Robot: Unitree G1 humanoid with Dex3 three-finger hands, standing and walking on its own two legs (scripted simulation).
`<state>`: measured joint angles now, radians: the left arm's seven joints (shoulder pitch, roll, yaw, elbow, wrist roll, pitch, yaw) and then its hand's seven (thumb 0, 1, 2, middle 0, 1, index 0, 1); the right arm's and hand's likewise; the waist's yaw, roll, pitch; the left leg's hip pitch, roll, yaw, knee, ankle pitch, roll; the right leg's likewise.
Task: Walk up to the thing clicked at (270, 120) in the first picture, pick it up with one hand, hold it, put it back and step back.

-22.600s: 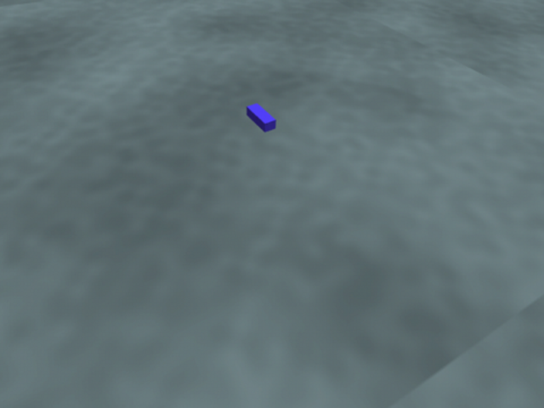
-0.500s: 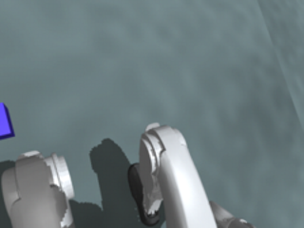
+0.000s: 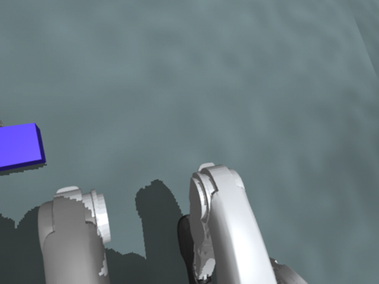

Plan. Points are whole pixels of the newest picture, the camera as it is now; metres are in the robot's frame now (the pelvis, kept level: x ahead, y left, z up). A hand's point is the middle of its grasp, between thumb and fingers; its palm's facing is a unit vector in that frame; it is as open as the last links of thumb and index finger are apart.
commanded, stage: settle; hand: left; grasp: from above
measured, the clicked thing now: out of the picture +0.40 +0.35 -0.23
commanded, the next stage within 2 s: lift in 0.38 s
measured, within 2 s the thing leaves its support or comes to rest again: neither
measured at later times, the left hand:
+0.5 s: hand out of the picture +0.38 +0.34 -0.12, palm faces -0.44 -0.10 -0.89, open 10.9 cm
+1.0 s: hand out of the picture +0.34 +0.34 -0.01, palm faces -0.45 -0.11 -0.89, open 10.8 cm
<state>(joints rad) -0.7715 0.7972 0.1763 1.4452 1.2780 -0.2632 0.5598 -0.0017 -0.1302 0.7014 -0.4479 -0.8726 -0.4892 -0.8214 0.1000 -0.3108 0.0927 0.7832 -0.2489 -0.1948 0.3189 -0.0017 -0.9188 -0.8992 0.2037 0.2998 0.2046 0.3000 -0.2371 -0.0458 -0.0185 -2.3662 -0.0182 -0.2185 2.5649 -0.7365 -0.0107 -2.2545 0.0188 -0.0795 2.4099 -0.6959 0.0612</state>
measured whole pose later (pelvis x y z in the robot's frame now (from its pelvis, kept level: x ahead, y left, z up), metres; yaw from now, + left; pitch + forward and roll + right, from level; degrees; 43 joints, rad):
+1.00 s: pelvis -0.02 +0.00 +0.11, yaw +6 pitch +33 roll -8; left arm -0.58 0.65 0.06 0.92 1.12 -0.22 0.14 0.00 -0.16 0.63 -0.59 -0.72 -0.64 -0.63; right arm 0.16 -0.28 -0.03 0.68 -0.04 0.00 0.13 0.00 -0.92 -0.90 0.21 0.30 0.21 0.30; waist -0.11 0.03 -0.16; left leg -2.10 0.00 -0.12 2.17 -0.66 0.00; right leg -2.02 -0.02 -0.03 2.08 -0.64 0.06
